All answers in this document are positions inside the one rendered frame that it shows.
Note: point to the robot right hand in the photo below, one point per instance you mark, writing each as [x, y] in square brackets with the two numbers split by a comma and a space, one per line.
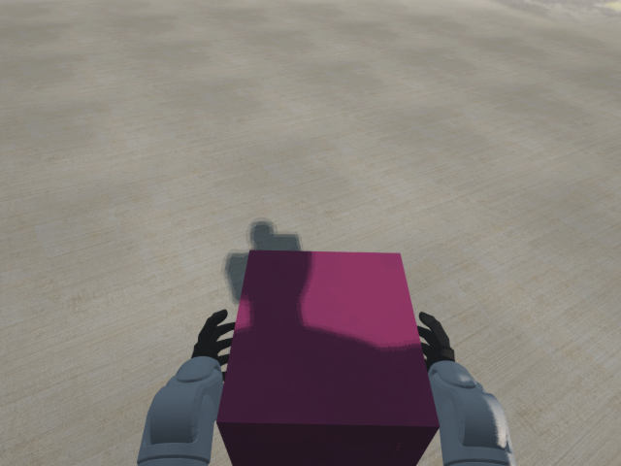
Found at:
[439, 349]

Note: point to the robot left forearm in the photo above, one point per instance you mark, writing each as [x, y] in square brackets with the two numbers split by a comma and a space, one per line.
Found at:
[180, 419]

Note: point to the robot right forearm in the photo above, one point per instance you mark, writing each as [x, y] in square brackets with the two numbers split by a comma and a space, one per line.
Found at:
[473, 423]

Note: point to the robot left hand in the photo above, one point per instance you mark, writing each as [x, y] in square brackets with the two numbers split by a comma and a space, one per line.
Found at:
[208, 345]

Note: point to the carton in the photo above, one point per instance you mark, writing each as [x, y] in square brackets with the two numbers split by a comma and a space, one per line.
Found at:
[326, 366]

